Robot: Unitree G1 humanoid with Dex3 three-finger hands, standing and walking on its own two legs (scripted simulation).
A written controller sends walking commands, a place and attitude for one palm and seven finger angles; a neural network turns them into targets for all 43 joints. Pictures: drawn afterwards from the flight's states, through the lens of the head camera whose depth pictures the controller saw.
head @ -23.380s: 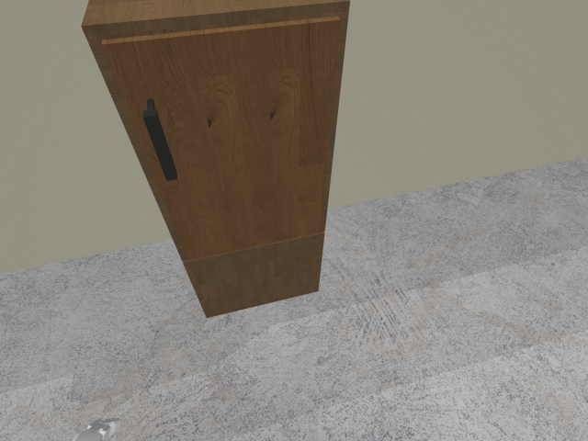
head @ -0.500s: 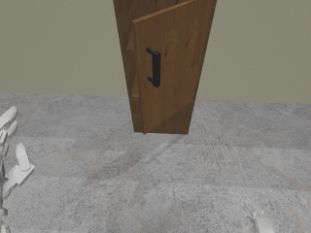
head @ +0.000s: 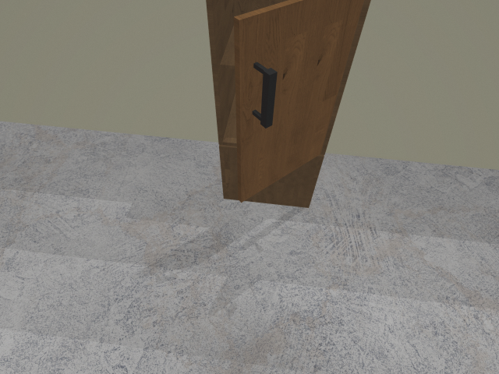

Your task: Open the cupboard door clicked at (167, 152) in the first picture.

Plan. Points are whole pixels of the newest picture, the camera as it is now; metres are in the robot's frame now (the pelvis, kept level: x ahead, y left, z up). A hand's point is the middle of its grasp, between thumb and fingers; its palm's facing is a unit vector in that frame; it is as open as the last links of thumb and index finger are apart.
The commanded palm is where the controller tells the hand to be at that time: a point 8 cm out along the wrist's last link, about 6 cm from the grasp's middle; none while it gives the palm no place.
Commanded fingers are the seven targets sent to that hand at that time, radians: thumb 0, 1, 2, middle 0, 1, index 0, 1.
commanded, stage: let the arm hang, fingers relaxed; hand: left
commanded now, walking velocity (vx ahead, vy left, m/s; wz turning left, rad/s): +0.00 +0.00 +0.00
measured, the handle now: (262, 96) +0.68 +0.02 +0.06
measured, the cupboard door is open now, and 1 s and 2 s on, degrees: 45 45 45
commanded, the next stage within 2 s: look to check the result in 0.62 s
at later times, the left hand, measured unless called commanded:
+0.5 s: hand out of the picture +0.07 +0.23 -0.16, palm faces -0.02 -0.96 -0.26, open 7.3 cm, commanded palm none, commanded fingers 0.00 0.90 0.90 -0.20 -0.30 -0.20 -0.30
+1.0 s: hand out of the picture +0.08 +0.26 -0.15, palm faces -0.03 -0.95 -0.32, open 7.4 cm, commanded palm none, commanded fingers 0.00 0.90 0.90 -0.20 -0.30 -0.20 -0.30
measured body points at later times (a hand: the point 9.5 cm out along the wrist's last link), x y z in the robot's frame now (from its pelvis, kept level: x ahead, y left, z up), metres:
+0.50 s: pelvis +0.01 +0.02 +0.00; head +0.01 +0.01 +0.45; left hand +0.07 +0.28 -0.14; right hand +0.02 -0.22 -0.16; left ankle +0.04 +0.13 -0.74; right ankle +0.02 -0.08 -0.74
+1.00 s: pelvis +0.02 +0.02 +0.01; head +0.05 +0.02 +0.46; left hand +0.08 +0.31 -0.13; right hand +0.09 -0.26 -0.14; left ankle +0.04 +0.13 -0.74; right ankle +0.02 -0.08 -0.74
